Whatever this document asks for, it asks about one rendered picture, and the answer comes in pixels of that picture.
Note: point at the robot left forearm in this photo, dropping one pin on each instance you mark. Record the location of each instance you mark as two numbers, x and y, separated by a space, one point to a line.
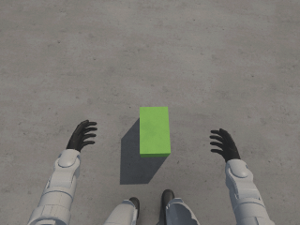
58 195

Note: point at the robot right hand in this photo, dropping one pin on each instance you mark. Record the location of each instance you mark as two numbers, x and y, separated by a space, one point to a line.
229 150

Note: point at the carton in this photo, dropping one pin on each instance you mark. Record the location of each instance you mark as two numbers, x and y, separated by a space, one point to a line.
154 132

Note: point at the robot left thigh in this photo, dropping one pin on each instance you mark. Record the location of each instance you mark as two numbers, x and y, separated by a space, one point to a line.
122 214

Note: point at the robot left hand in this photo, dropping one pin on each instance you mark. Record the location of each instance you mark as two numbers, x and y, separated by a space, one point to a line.
76 141

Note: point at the left robot foot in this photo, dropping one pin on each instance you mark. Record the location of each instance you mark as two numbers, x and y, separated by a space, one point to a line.
136 202

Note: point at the robot right forearm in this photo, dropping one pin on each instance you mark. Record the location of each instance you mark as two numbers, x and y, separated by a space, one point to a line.
246 200

